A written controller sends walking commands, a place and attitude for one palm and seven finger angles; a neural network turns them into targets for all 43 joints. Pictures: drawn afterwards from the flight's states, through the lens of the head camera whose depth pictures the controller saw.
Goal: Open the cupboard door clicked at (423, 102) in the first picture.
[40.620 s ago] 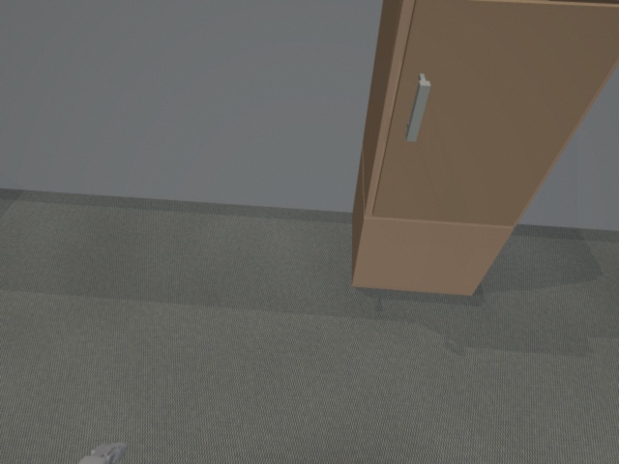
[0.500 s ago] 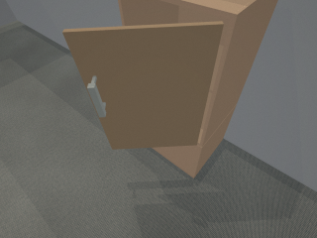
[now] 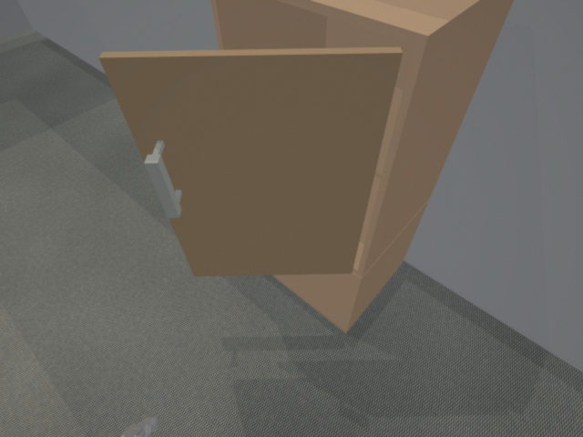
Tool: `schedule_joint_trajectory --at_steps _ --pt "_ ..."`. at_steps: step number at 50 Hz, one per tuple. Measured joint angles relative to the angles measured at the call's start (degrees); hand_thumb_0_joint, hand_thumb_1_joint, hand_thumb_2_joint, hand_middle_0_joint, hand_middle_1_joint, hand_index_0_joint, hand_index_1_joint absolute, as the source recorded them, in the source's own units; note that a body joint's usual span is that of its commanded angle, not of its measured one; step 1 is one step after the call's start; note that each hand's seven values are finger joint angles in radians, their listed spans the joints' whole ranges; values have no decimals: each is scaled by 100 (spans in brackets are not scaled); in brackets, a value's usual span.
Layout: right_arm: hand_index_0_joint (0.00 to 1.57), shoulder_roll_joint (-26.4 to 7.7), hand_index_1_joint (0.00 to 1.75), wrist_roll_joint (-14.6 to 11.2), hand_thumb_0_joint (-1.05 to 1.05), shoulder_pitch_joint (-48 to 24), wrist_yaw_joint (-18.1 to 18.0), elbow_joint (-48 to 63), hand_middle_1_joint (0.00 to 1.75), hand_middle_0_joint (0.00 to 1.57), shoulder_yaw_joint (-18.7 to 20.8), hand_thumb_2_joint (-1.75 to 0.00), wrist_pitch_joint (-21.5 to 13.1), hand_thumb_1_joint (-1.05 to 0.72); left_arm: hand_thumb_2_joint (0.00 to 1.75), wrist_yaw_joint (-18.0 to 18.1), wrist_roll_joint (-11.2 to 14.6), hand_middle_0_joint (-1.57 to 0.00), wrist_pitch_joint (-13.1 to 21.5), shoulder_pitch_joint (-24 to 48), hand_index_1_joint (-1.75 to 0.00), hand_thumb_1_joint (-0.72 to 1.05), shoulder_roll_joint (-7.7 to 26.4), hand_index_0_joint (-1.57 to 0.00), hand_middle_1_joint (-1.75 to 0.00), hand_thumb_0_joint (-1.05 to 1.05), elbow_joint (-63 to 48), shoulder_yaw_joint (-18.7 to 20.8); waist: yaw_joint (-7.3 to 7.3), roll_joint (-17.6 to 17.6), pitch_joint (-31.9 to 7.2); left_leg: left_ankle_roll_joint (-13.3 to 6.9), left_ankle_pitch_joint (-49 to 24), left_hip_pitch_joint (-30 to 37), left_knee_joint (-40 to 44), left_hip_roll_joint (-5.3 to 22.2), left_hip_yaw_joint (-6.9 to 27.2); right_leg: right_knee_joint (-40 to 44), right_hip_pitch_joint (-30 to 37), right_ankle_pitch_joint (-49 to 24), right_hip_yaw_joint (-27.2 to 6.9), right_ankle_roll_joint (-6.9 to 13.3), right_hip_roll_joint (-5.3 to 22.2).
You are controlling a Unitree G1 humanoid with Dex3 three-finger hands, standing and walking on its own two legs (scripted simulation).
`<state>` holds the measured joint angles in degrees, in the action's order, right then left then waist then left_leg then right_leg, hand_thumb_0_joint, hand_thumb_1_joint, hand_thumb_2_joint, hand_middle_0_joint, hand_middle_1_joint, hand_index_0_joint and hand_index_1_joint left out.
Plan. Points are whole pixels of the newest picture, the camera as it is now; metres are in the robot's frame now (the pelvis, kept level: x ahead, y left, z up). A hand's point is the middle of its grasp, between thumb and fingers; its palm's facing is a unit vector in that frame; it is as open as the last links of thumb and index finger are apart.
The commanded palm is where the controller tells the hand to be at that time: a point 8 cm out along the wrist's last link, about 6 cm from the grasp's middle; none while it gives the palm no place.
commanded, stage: raise the hand with hooked fingers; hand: left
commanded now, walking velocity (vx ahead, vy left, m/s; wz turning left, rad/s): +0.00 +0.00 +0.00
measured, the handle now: (167, 180) +0.51 +0.27 +0.04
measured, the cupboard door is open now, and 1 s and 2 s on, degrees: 42 42 42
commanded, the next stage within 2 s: none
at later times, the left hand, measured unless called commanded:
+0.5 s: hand (127, 414) +0.15 +0.23 -0.03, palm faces +0.16 -0.99 -0.04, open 9.6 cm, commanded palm +0.14 +0.28 -0.02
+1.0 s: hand (103, 364) +0.20 +0.27 +0.00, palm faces +0.08 -1.00 -0.06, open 12.5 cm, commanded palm +0.17 +0.32 +0.02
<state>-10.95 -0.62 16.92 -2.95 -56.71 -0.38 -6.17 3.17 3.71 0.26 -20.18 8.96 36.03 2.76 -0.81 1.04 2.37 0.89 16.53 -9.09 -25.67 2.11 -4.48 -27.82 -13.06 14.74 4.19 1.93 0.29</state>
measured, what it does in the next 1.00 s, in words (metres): lowers itself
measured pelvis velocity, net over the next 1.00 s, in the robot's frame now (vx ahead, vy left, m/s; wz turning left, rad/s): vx -0.04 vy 0.04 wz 0.04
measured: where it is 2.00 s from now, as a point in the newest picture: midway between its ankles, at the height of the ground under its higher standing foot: outside the picture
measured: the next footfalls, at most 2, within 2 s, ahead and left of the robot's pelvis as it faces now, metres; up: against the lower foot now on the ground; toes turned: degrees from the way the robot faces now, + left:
none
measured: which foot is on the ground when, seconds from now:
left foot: down 0.00-1.00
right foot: down 0.00-1.00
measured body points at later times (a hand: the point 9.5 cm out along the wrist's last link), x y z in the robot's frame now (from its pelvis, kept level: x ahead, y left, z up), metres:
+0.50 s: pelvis -0.05 +0.00 -0.08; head +0.01 +0.03 +0.36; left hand +0.13 +0.28 -0.02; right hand +0.19 -0.21 -0.14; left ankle -0.03 +0.13 -0.74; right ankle +0.00 -0.10 -0.74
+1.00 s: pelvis -0.04 +0.04 -0.05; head +0.01 +0.05 +0.39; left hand +0.19 +0.32 +0.01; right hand +0.13 -0.21 -0.13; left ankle -0.03 +0.13 -0.74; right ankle +0.00 -0.09 -0.74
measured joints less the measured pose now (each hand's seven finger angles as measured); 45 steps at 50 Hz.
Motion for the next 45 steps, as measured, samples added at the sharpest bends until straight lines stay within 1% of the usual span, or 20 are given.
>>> schedule_joint_trajectory --at_steps 1,3,6,8,11,13,15,16,18,21,23,26,28,31,33,35,37,40,43,45 --pt "20 -60 30 -53 1 56 -61 140 30 21 25 -90 -211 -91 89 114 131 -21 175 -148 -31 90 -21 -20 -30 2 -660 13 -2 34 -81 -4 12 -43 -51 -14 32 -42 -22 32 29 -2 20" --pt "20 -192 30 -103 1 18 -100 476 30 21 103 -90 -472 -91 88 166 386 -21 477 -160 -32 88 -73 -20 -32 2 -1619 104 77 107 -206 -24 61 -223 -251 -55 127 -205 -140 112 118 -24 81" --pt "20 -307 30 -43 1 -293 -63 990 30 20 242 -90 -727 -91 86 -126 599 -21 1403 211 -35 84 -61 -20 -34 1 -2106 432 172 83 -456 -30 216 -835 -781 -85 165 -749 -748 290 145 -24 153" --pt "20 -321 30 1 1 -541 33 1339 30 20 316 -90 -844 -91 85 -525 778 -21 2139 353 -37 81 -9 -20 -36 1 -2181 633 172 -47 -633 -13 371 -1374 -1244 -69 112 -1254 -1335 444 82 2 169" --pt "20 -357 30 9 1 -837 206 1830 30 20 415 -90 -964 -91 82 -1390 1008 -21 3165 284 -41 75 34 -21 -40 1 -2156 795 127 -277 -768 26 654 -2144 -2012 -23 81 -2015 -2128 696 32 56 173" --pt "20 -440 30 -22 1 -951 258 2126 30 20 456 -90 -982 -91 81 -1898 1092 -22 3478 118 -43 71 47 -21 -43 0 -2072 828 71 -368 -807 16 833 -2595 -2501 -7 115 -2463 -2554 862 52 77 188" --pt "20 -526 30 -57 1 -1007 233 2375 30 20 480 -90 -958 -91 79 -2183 1167 -22 3416 -70 -46 66 58 -22 -46 0 -2030 835 -11 -415 -818 42 973 -2975 -2918 -4 174 -2828 -2890 1002 93 88 213" --pt "20 -559 30 -68 1 -1021 204 2474 30 20 488 -90 -944 -91 78 -2234 1192 -22 3316 -145 -48 64 64 -22 -47 0 -2038 849 -56 -418 -810 32 1030 -3136 -3097 -4 215 -2972 -3019 1056 126 88 223" --pt "20 -573 30 -81 1 -1036 134 2595 30 20 481 -90 -934 -91 76 -2175 1228 -23 3148 -256 -51 59 72 -22 -50 1 -2147 900 -132 -392 -753 9 1143 -3375 -3398 3 310 -3174 -3180 1134 211 86 232" --pt "20 -484 30 -52 1 -993 28 2616 30 20 367 -90 -940 -91 73 -1932 1241 -23 3093 -300 -55 52 118 -23 -54 1 -2633 965 -217 -318 -693 -2 1245 -3622 -3713 22 458 -3333 -3303 1189 349 85 226" --pt "20 -375 30 -31 1 -944 -17 2536 30 20 227 -90 -946 -91 71 -1847 1241 -24 3146 -196 -58 47 196 -23 -57 1 -3021 952 -234 -257 -681 -19 1287 -3727 -3847 32 534 -3378 -3341 1198 419 77 219" --pt "20 -202 30 -34 1 -843 -53 2390 30 20 -12 -90 -911 -91 68 -1966 1227 -24 3049 212 -62 40 363 -23 -62 1 -3322 882 -181 -111 -670 -50 1305 -3799 -3939 38 607 -3352 -3331 1165 489 49 209" --pt "20 -85 30 -71 1 -754 -60 2319 30 20 -149 -90 -837 -91 66 -2114 1213 -24 2726 543 -65 35 495 -23 -65 1 -3293 844 -104 -21 -656 -74 1277 -3774 -3898 35 593 -3273 -3295 1109 476 16 207" --pt "20 58 30 -126 1 -548 -74 2296 30 21 -267 -90 -675 -91 63 -2246 1246 -25 1957 822 -70 29 617 -24 -69 1 -3088 863 37 60 -656 -133 1181 -3611 -3652 24 472 -3039 -3180 976 364 -48 204" --pt "20 106 30 -136 1 -371 -73 2313 30 21 -278 -90 -597 -90 61 -2176 1296 -25 1507 772 -73 24 615 -24 -72 1 -3032 949 127 72 -688 -176 1102 -3451 -3419 9 362 -2845 -3075 883 263 -94 207" --pt "20 109 30 -124 2 -192 -70 2330 30 21 -240 -90 -570 -90 59 -1987 1351 -25 1311 588 -76 19 560 -25 -75 1 -3092 1066 179 57 -718 -208 1037 -3286 -3204 -5 267 -2667 -2959 807 173 -131 208" --pt "20 56 30 -95 2 -34 -60 2337 30 21 -182 -90 -587 -90 57 -1753 1341 -26 1376 382 -79 15 513 -25 -78 1 -3222 1175 183 30 -736 -231 999 -3160 -3059 -19 213 -2540 -2856 761 123 -157 213" --pt "20 -108 30 -38 2 102 -33 2307 30 21 -104 -90 -654 -90 54 -1494 1265 -26 1755 198 -83 8 505 -26 -83 1 -3380 1268 143 6 -740 -262 996 -3094 -3007 -51 215 -2475 -2773 756 126 -189 239" --pt "20 -304 30 -30 2 84 -36 2238 30 21 -67 -90 -719 -90 51 -1531 1213 -27 2082 289 -88 1 571 -26 -87 0 -3340 1295 88 -9 -713 -283 1028 -3132 -3081 -78 264 -2512 -2767 789 171 -208 268" --pt "20 -410 30 -55 2 12 -64 2208 30 21 -49 -90 -751 -90 49 -1677 1225 -27 2129 434 -91 -4 613 -26 -90 0 -3231 1274 69 -3 -685 -292 1048 -3145 -3126 -89 295 -2528 -2753 804 201 -216 280"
